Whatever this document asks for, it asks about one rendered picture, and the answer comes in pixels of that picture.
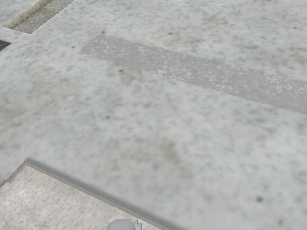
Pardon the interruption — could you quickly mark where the left robot thigh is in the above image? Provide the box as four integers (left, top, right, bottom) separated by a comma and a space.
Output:
107, 218, 142, 230

